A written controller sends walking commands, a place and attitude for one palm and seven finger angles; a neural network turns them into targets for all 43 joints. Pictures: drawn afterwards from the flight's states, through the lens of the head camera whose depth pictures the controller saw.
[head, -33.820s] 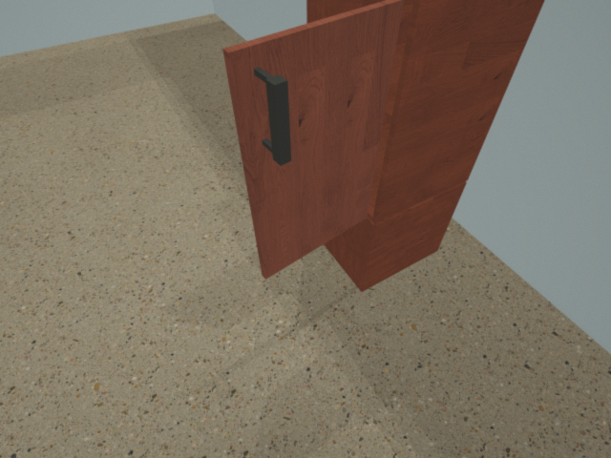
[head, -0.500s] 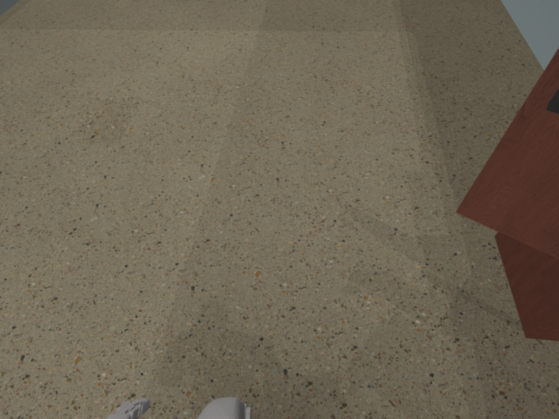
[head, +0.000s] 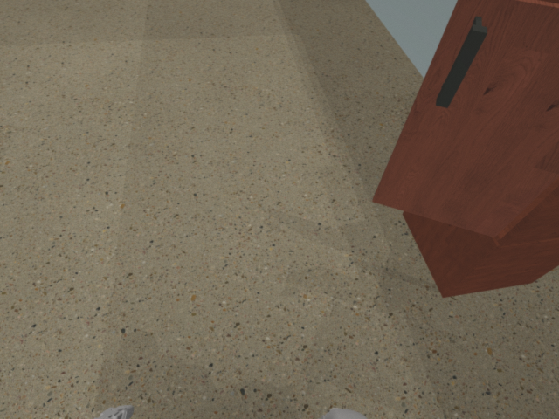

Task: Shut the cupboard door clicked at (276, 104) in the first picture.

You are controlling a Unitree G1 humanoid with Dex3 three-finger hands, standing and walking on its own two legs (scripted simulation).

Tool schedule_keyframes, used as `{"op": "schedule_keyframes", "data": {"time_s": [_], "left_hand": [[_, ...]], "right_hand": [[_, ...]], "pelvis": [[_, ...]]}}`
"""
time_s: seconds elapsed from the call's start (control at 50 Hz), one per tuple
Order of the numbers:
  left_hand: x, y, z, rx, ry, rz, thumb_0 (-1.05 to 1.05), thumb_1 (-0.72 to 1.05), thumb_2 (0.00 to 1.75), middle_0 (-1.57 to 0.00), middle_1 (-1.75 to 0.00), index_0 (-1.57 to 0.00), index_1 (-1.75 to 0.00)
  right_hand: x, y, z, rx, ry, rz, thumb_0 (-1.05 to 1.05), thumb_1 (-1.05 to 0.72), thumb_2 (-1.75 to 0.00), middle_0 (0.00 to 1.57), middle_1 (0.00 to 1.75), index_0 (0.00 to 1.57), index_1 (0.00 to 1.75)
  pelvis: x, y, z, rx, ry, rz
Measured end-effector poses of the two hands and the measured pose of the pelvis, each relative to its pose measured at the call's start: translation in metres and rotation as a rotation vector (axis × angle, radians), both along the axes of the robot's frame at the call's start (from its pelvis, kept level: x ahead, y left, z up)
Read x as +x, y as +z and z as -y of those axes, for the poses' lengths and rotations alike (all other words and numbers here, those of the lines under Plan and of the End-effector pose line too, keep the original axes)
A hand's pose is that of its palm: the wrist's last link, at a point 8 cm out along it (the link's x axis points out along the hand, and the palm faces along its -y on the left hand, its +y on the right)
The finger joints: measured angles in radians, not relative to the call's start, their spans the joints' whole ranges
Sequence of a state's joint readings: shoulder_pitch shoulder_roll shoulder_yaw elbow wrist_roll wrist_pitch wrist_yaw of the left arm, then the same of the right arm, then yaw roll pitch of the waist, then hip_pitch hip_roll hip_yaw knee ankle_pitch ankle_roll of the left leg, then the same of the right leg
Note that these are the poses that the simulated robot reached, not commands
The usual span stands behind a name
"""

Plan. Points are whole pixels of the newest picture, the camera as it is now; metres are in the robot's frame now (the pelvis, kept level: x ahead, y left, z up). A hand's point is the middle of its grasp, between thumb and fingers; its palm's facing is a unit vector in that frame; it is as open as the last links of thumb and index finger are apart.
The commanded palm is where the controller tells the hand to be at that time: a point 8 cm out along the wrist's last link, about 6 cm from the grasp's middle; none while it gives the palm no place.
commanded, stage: turn to face it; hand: left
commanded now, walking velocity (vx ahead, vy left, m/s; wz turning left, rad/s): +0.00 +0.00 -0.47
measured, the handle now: (459, 63) +0.72 -0.29 +0.14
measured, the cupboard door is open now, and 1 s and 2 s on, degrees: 60 60 60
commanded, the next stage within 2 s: take the last steps up to it in 0.40 s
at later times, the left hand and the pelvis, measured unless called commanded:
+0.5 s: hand out of the picture +0.13 +0.14 -0.17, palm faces -0.16 -0.97 -0.20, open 7.4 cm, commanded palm none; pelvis +0.03 -0.03 +0.00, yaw -12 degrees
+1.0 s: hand (263, 332) +0.28 +0.05 -0.16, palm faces -0.41 -0.89 -0.22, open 7.4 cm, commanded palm none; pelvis +0.11 -0.10 -0.01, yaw -22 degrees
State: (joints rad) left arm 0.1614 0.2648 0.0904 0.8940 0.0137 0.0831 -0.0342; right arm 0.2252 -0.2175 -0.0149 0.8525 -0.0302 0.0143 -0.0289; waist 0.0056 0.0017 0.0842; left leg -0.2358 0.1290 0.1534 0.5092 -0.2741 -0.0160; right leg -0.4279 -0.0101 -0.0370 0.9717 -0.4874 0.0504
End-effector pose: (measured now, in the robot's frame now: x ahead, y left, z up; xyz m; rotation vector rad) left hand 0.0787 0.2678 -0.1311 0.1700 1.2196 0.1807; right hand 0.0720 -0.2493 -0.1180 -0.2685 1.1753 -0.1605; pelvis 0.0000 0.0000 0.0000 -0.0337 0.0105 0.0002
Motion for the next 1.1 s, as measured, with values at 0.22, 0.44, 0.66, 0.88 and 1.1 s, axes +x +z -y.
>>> {"op": "schedule_keyframes", "data": {"time_s": [0.22,0.44,0.66,0.88,1.1], "left_hand": [[0.061,0.015,0.058,0.068,-0.178,0.082,0.0,0.91,0.9,-0.2,-0.3,-0.2,-0.29],[0.055,0.002,0.083,-0.006,-0.211,-0.006,0.0,0.9,0.9,-0.21,-0.3,-0.2,-0.3],[0.07,-0.02,0.061,-0.055,-0.249,-0.1,0.0,0.9,0.9,-0.2,-0.3,-0.2,-0.29],[0.15,-0.001,0.105,-0.032,-0.39,-0.069,0.0,0.91,0.9,-0.2,-0.3,-0.19,-0.29],[0.227,0.0,0.218,-0.019,-0.462,0.065,0.0,0.91,0.9,-0.2,-0.3,-0.2,-0.29]], "right_hand": [[-0.058,-0.038,0.056,0.048,-0.219,-0.111,0.0,-0.91,-0.9,0.2,0.3,0.2,0.3],[-0.038,-0.013,0.051,0.045,-0.267,-0.052,0.0,-0.91,-0.9,0.19,0.3,0.2,0.3],[-0.035,0.0,0.016,0.008,-0.299,-0.016,0.0,-0.91,-0.9,0.2,0.3,0.2,0.3],[-0.104,0.0,0.023,0.052,-0.489,-0.188,0.0,-0.9,-0.9,0.2,0.3,0.2,0.3],[-0.099,-0.031,0.098,0.12,-0.574,-0.312,0.01,-0.91,-0.9,0.2,0.3,0.2,0.3]], "pelvis": [[0.012,-0.011,0.034,0.035,-0.113,0.008],[0.027,0.001,0.036,0.04,-0.185,-0.001],[0.052,-0.001,0.019,0.005,-0.261,0.003],[0.084,0.008,0.054,0.01,-0.347,-0.007],[0.127,-0.009,0.136,0.024,-0.382,0.004]]}}
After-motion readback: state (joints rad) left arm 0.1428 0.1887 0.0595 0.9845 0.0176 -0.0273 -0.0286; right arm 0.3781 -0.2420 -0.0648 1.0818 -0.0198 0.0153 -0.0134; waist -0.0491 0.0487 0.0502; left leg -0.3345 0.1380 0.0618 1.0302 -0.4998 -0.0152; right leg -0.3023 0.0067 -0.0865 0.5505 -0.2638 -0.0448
